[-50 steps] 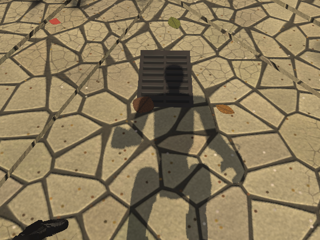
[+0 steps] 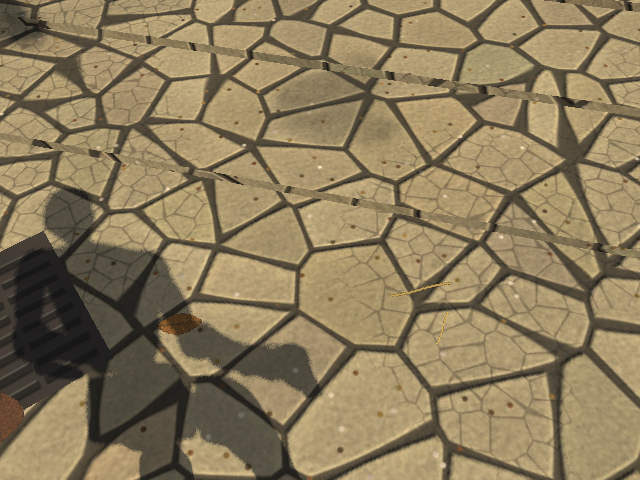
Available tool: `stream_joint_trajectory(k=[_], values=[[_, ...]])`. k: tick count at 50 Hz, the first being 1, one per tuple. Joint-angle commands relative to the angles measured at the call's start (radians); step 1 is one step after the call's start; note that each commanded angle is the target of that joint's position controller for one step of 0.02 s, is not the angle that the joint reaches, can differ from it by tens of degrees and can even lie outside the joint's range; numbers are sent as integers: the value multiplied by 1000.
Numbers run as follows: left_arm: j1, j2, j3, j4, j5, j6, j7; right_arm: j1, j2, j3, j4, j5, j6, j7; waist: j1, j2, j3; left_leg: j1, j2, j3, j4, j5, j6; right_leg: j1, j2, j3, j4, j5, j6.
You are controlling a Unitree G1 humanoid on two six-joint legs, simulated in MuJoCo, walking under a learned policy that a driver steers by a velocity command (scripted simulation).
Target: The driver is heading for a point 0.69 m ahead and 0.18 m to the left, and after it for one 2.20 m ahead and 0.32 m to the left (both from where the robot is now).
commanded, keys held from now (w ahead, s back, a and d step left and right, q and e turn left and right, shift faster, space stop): w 0.22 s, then w+q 0.62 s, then q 0.16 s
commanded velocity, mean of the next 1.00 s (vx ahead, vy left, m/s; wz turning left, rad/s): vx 0.47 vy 0.00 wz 0.20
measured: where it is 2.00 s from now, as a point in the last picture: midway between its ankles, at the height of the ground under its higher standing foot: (312, 358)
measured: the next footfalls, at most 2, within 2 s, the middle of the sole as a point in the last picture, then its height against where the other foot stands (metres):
left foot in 0.34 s outside the picture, level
right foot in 0.86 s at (374, 363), level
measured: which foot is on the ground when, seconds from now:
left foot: up 0.00-0.32, down 0.34-0.86, up 0.88-1.00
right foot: down 0.00-0.36, up 0.38-0.84, down 0.86-1.00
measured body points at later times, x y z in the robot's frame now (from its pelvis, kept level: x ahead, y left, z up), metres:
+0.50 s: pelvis +0.31 +0.04 +0.00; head +0.34 +0.04 +0.45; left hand +0.42 +0.31 -0.12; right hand +0.44 -0.23 -0.10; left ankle +0.38 +0.11 -0.73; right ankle +0.21 -0.10 -0.64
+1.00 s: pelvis +0.57 +0.00 +0.00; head +0.61 +0.00 +0.45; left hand +0.67 +0.30 -0.08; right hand +0.74 -0.25 -0.11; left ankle +0.47 +0.11 -0.65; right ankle +0.65 -0.09 -0.73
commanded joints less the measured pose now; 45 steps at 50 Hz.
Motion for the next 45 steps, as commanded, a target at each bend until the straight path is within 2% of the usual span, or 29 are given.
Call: stream_joint_trajectory(k=[1,2,4,7,9,11,13,15,16,17,18,19,20,21,22,23,24,27,30,33,35,38,40,41,42,43,44,45], values=[[-18,107,24,-58,10,-24,19,9,-111,-30,-80,-17,-9,8,-11,-83,-106,-198,46,-28,-72,88,-16,223,-263,323,-264,281,-221],[-9,109,22,-44,8,-29,23,7,-100,-27,-76,-20,-1,11,-15,-79,-88,-191,42,-12,-116,106,-28,183,-255,280,-271,344,-218],[17,122,21,-13,6,-33,33,-69,-71,-13,-100,-25,5,13,3,-78,-48,-190,28,12,-252,216,-45,127,-221,206,-284,412,-195],[69,133,21,25,2,-31,39,-205,-32,8,-128,-17,-2,25,62,-91,-22,-108,-22,38,-522,446,-32,94,-171,141,-278,349,-140],[125,148,22,51,-3,-34,38,-277,-33,12,-147,-2,-7,36,98,-86,-10,-81,-45,37,-615,529,-19,122,-207,178,-292,246,-140],[154,153,22,75,-7,-33,37,-315,-56,6,-163,2,-8,44,105,-86,10,-114,-48,14,-673,513,10,208,-249,214,-264,232,-137],[163,162,24,92,-1,-28,39,-305,-74,0,-166,3,-8,52,91,-97,8,-152,-48,8,-697,441,48,324,-297,216,-223,303,-118],[157,172,27,101,6,-21,41,-263,-90,-6,-162,5,-5,56,61,-107,-17,-103,-77,35,-696,323,88,398,-307,190,-148,532,-93],[145,180,29,99,13,-16,41,-193,-108,-16,-146,5,-2,55,22,-116,-71,-7,-114,65,-692,282,112,417,-290,166,-55,731,-78],[121,177,24,93,20,-10,42,-60,-134,-31,-113,3,1,51,-53,-96,-158,175,-138,85,-710,325,145,389,-246,117,121,863,-55],[122,147,10,71,39,-9,46,104,-177,-39,-86,-4,4,47,-110,-19,-295,479,-10,-78,-666,428,204,207,-199,87,396,649,-28],[281,57,-16,74,33,-26,35,161,-248,-58,-67,-5,3,56,-42,255,-427,838,218,-583,-752,215,393,-188,-11,41,795,-71,65],[236,110,-15,74,27,-46,25,165,-155,-38,-67,13,8,56,-67,213,-432,876,228,-780,-890,31,377,-332,-21,137,877,-319,62],[114,162,-2,35,-2,-62,16,87,-122,-27,-85,11,15,48,-76,122,-263,752,208,-655,-914,-4,330,-407,-78,141,886,-248,56],[28,151,-9,11,1,-73,16,33,-120,-26,-100,-2,22,44,-63,-5,-170,608,168,-557,-932,77,302,-394,-112,119,834,-184,50],[-6,139,-8,-3,15,-80,18,5,-121,-24,-104,-7,25,43,-34,-57,-95,490,138,-488,-949,202,303,-384,-138,103,761,-149,55],[9,134,-5,-5,27,-79,21,-5,-111,-19,-110,-14,22,40,-2,-47,-93,428,107,-438,-968,286,295,-327,-164,106,697,-115,60],[38,105,-10,-3,41,-61,31,-6,-109,-18,-105,1,22,33,29,14,-84,336,64,-352,-1002,394,307,-281,-173,79,559,-95,109],[-69,78,-22,-33,42,-51,38,34,-145,-30,-87,6,29,15,0,22,-51,261,27,-279,-1013,404,287,-275,-158,60,356,51,151],[-179,61,-29,-51,36,-59,30,75,-156,-34,-69,14,44,1,-40,44,-44,209,-17,-245,-994,333,236,-184,-117,54,151,248,159],[-231,66,-27,-63,26,-66,22,109,-159,-37,-55,17,52,-1,-60,54,-45,213,-10,-276,-976,283,221,-140,-96,58,90,295,157],[-274,97,-16,-80,18,-79,13,131,-148,-37,-45,22,64,-4,-63,64,-45,300,16,-362,-912,227,211,-124,-82,87,1,234,140],[-246,123,-2,-75,12,-90,11,117,-151,-42,-47,19,73,-8,-37,94,-47,338,31,-414,-857,243,199,-72,-81,90,-34,154,115],[-186,136,8,-58,10,-95,13,101,-141,-40,-51,19,77,-9,0,105,-63,332,18,-418,-812,265,184,9,-83,76,-74,143,93],[-92,164,23,-39,16,-98,20,90,-109,-29,-60,14,77,-7,48,95,-124,295,-25,-384,-703,300,154,165,-121,88,-92,137,58],[48,221,40,-29,37,-99,31,80,-52,-8,-84,0,73,-5,108,-3,-250,176,-93,-295,-425,203,108,405,-292,238,-65,151,-13],[109,287,55,-1,49,-80,31,217,-3,9,-114,20,70,-9,42,-321,-355,-153,-228,-153,-137,-259,38,677,-512,631,-97,170,-182],[89,195,38,-11,28,-71,24,235,-109,-11,-92,25,74,-16,49,-254,-309,-257,-147,-163,6,-285,10,638,-536,691,-112,166,-185]])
